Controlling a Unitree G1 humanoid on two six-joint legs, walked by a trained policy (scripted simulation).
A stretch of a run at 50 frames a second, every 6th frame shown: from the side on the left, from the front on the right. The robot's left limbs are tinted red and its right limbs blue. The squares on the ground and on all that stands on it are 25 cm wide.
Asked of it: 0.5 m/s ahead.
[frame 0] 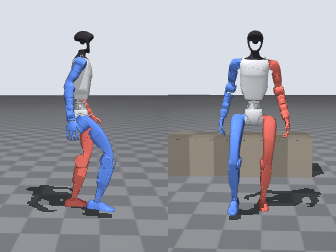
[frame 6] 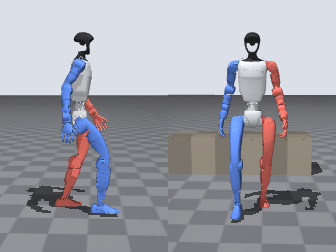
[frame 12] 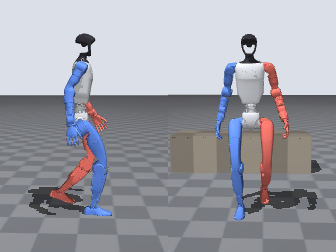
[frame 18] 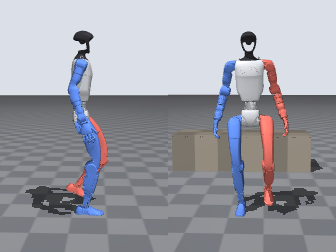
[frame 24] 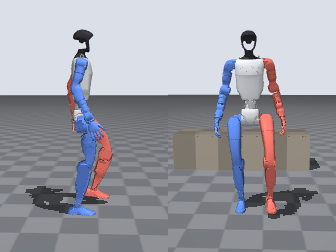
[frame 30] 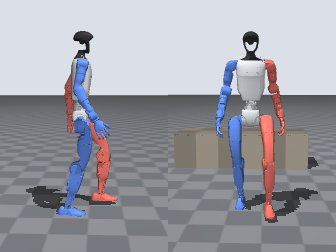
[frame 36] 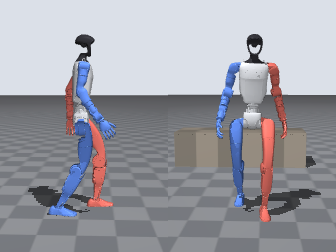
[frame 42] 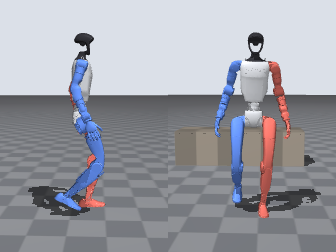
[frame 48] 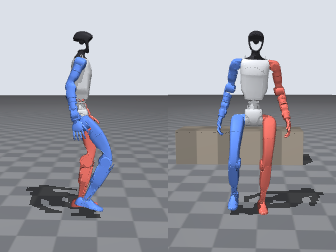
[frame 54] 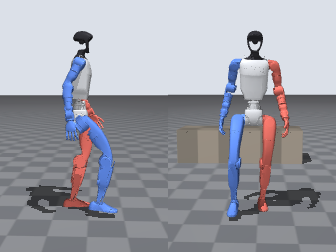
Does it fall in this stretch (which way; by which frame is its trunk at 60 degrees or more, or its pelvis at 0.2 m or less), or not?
no
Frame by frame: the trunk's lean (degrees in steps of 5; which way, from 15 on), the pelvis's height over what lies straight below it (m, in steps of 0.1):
0: 5, 0.8
6: 5, 0.8
12: 5, 0.8
18: 5, 0.8
24: 5, 0.8
30: 5, 0.8
36: 5, 0.8
42: 5, 0.8
48: 5, 0.8
54: 5, 0.8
